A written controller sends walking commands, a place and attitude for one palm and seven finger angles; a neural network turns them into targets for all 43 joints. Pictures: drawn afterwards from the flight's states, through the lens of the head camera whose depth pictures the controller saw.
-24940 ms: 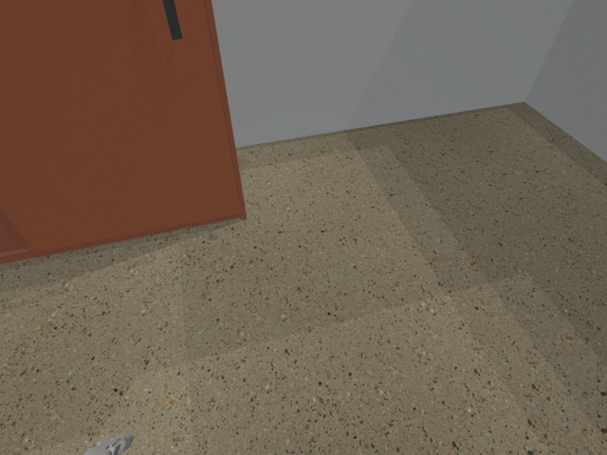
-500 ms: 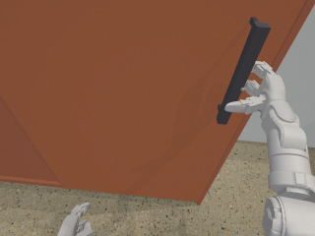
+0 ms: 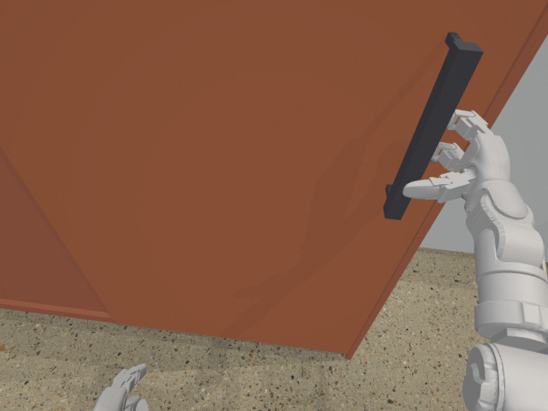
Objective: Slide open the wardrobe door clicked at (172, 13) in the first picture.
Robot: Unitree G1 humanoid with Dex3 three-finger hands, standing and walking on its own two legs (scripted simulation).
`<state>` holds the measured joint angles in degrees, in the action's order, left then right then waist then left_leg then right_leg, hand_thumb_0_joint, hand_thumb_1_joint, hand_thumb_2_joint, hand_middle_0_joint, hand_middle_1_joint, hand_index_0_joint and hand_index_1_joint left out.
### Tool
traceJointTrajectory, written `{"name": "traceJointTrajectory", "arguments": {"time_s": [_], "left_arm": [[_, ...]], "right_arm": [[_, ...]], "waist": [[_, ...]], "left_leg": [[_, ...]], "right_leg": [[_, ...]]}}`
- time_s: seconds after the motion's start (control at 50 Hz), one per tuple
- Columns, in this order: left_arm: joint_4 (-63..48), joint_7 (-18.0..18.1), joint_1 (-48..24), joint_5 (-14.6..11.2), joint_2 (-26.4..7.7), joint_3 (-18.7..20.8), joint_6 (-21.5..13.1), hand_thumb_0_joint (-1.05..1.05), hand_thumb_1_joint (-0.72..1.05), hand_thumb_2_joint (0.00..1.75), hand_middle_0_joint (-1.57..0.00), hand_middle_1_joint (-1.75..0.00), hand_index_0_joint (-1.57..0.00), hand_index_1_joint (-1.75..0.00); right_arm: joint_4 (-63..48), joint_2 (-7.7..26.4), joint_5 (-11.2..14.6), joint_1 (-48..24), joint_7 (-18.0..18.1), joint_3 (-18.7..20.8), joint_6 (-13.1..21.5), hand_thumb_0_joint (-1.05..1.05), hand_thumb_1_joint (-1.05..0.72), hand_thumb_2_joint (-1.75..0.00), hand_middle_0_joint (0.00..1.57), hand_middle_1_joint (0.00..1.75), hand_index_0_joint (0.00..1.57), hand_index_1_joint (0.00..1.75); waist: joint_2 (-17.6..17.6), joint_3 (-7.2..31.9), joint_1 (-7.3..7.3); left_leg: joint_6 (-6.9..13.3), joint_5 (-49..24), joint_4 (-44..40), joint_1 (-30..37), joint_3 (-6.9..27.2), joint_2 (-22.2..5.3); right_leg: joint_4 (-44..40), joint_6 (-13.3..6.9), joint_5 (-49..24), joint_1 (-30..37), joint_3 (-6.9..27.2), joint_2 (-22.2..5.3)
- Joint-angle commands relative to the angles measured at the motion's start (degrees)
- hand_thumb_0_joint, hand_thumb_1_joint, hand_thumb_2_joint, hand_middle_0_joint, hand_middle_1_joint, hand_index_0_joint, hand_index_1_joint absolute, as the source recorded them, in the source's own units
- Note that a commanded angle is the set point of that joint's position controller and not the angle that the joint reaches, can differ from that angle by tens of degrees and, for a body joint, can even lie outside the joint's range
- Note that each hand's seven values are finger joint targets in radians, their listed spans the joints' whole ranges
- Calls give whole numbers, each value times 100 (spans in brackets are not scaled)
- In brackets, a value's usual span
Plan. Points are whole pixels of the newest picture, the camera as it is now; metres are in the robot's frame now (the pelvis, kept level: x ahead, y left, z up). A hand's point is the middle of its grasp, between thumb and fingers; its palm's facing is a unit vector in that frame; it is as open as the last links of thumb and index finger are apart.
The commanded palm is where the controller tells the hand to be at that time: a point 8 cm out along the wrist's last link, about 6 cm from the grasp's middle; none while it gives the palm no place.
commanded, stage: slide the fingers in behind the handle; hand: right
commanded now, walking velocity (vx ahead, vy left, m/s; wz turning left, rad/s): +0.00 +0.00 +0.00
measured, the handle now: (418, 138) +0.47 -0.17 +0.20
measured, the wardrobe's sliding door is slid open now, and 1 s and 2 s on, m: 0.00 0.00 0.00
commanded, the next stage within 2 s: grip the handle and tug to test in 1.66 s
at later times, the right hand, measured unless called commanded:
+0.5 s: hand (439, 169) +0.40 -0.18 +0.20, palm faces +0.08 +1.00 +0.01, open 14.0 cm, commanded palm +0.38 -0.22 +0.20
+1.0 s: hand (411, 163) +0.41 -0.15 +0.20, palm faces +0.05 +1.00 +0.01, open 14.0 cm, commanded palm +0.38 -0.20 +0.20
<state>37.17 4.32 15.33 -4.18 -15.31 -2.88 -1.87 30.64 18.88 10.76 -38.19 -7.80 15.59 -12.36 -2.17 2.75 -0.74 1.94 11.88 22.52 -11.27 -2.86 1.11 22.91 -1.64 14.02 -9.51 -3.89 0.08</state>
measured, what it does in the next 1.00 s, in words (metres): stands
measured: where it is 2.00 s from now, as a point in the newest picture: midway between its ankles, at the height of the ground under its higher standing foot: outside the picture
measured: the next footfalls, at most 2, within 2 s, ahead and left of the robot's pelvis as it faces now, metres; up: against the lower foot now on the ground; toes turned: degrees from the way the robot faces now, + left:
none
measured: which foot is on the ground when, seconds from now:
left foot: down 0.00-1.00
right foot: down 0.00-1.00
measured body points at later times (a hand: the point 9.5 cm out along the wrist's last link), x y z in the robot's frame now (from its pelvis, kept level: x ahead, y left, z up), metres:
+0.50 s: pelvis -0.01 +0.00 +0.00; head -0.02 +0.01 +0.45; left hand +0.16 +0.23 -0.09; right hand +0.39 -0.24 +0.21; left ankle +0.00 +0.10 -0.74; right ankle -0.02 -0.10 -0.74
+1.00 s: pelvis +0.00 +0.00 +0.00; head -0.01 +0.01 +0.45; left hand +0.15 +0.24 -0.10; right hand +0.40 -0.20 +0.20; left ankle +0.00 +0.10 -0.74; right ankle -0.02 -0.10 -0.74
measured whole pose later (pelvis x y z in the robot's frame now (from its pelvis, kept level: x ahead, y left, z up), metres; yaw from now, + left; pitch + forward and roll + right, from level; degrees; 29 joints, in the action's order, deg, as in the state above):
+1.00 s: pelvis +0.00 +0.00 +0.00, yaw -1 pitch +0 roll +0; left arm 37.9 4.1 13.6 -3.6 -14.3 -3.1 -1.0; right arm 22.4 12.8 9.6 -35.8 -2.1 10.6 -15.9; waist -2.0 2.0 0.3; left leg 1.8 12.2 22.0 -9.4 -3.3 0.9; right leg 22.5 -1.6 14.2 -7.9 -3.3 0.3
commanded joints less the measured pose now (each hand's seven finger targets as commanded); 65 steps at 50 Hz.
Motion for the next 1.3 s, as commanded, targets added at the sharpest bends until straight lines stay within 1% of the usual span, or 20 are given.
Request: {"name": "traceJointTrajectory", "arguments": {"time_s": [0.0,0.06,0.16,0.28,0.36,0.4,0.44,0.48,0.54,0.58,0.64,0.74,0.82,0.88,0.94,1.08,1.14,1.18,1.26,1.28], "left_arm": [[-927,53,-674,-11,-667,240,-270,0,90,90,-20,-30,-20,-30],[-968,52,-784,-6,-637,226,-278,0,90,90,-20,-30,-20,-30],[-905,109,-858,-28,-643,190,-254,0,90,90,-20,-30,-20,-30],[-836,142,-895,-24,-605,155,-304,0,90,90,-20,-30,-20,-30],[-808,158,-894,8,-621,151,-294,0,90,90,-20,-30,-20,-30],[-805,152,-907,-7,-580,124,-303,0,90,90,-20,-30,-20,-30],[-758,144,-870,-11,-607,142,-317,0,90,90,-20,-30,-20,-30],[-769,142,-874,-5,-585,140,-331,0,90,90,-20,-30,-20,-30],[-755,124,-822,4,-597,161,-348,0,90,90,-20,-30,-20,-30],[-761,104,-830,11,-552,152,-373,0,90,90,-20,-30,-20,-30],[-713,97,-760,50,-625,182,-301,0,90,90,-20,-30,-20,-30],[-822,28,-814,83,-563,179,-222,0,90,90,-20,-30,-20,-30],[-899,12,-838,67,-527,210,-203,0,90,90,-20,-30,-20,-30],[-864,12,-867,38,-503,213,-218,0,90,90,-20,-30,-20,-30],[-812,51,-903,51,-557,220,-194,0,90,90,-20,-30,-20,-30],[-824,39,-981,77,-483,187,-182,0,90,90,-20,-30,-20,-30],[-819,34,-1000,78,-506,188,-151,0,90,90,-20,-30,-20,-30],[-851,31,-1041,67,-472,176,-156,0,90,90,-20,-30,-20,-30],[-872,20,-1054,95,-484,176,-113,0,90,90,-20,-30,-20,-30],[-866,24,-1062,94,-478,166,-110,0,90,90,-20,-30,-20,-30]], "right_arm": [[-1665,1318,74,-2520,9,326,381,0,50,-30,30,120,30,120],[-2016,1415,34,-2434,69,379,365,0,50,-30,30,120,30,120],[-1784,1145,78,-2368,10,128,141,0,50,-30,30,120,30,120],[-1762,792,151,-2705,-30,-213,26,0,50,-30,30,120,30,120],[-1650,1110,146,-2783,106,81,79,0,50,-30,30,120,30,120],[-1598,720,117,-2980,106,-288,109,0,50,-30,30,120,30,120],[-1426,698,89,-3028,114,-343,157,0,50,-30,30,120,30,120],[-1473,681,61,-3215,146,-355,193,0,50,-30,30,120,30,120],[-1466,542,68,-3191,173,-428,261,0,50,-30,30,120,30,120],[-1489,256,105,-3178,194,-576,263,0,50,-30,30,120,30,120],[-1204,836,82,-2716,341,33,205,0,50,-30,30,120,30,120],[-1560,848,-72,-2462,588,143,196,0,50,-30,30,120,30,120],[-2082,565,-119,-2512,554,-130,208,0,50,-30,30,120,30,120],[-2183,91,-98,-2631,483,-582,127,0,50,-30,30,120,30,120],[-2182,347,-32,-2583,494,-346,-20,0,50,-30,30,120,30,120],[-2314,77,-22,-2488,590,-511,-115,0,50,-30,30,120,30,120],[-2244,165,-10,-2417,592,-429,-108,0,50,-30,30,120,30,120],[-2422,-84,-28,-2614,563,-694,-82,0,50,-30,30,120,30,120],[-2421,219,-21,-2322,574,-382,-88,0,50,-30,30,120,30,120],[-2473,133,-34,-2480,552,-501,-93,0,50,-30,30,120,30,120]], "waist": [[264,1579,143],[-69,1685,187],[181,1222,50],[21,1276,-50],[276,1426,14],[201,1349,-68],[182,1284,-103],[-18,1376,-85],[97,1574,-61],[19,1599,-54],[450,1609,130],[413,1704,278],[249,1763,191],[57,1537,54],[139,1491,79],[274,1678,100],[392,1544,105],[187,1586,55],[217,1737,173],[192,1710,116]], "left_leg": [[30,-1806,-104,682,189,-102],[43,-1831,-104,717,232,-117],[14,-1323,-244,441,197,-104],[20,-1190,-261,259,182,-109],[5,-1146,-258,395,198,-125],[10,-1064,-250,294,168,-127],[18,-1000,-271,175,168,-118],[34,-1009,-254,190,185,-124],[60,-1151,-193,250,132,-94],[65,-1296,-157,246,121,-88],[46,-1378,-164,516,123,-83],[48,-1795,-90,830,144,-106],[45,-2066,-76,875,160,-101],[52,-1838,-137,561,122,-67],[48,-1731,-190,581,128,-57],[35,-1993,-127,748,117,-86],[28,-1936,-175,725,132,-80],[38,-2007,-131,711,135,-96],[44,-2234,-91,886,142,-106],[39,-2268,-93,875,143,-111]], "right_leg": [[-129,-100,-1658,485,342,-62],[-97,-98,-1722,599,327,-44],[-163,-110,-1240,483,366,-58],[-114,-85,-1169,587,441,-24],[-131,-93,-1149,499,461,-24],[-137,-76,-1086,499,478,-19],[-114,-75,-1082,562,498,-41],[-115,-67,-1106,586,510,-25],[-99,-35,-1348,725,558,-56],[-80,-24,-1481,786,555,-45],[-133,-29,-1518,541,511,-58],[-160,-29,-1870,486,400,-72],[-137,-40,-2065,650,334,-83],[-108,-22,-1974,823,385,-97],[-118,-37,-1828,790,377,-69],[-93,-36,-1984,795,378,-31],[-100,-52,-1879,755,363,-25],[-84,-48,-1935,805,371,-17],[-66,-43,-2123,804,365,-3],[-65,-43,-2118,803,349,-1]]}}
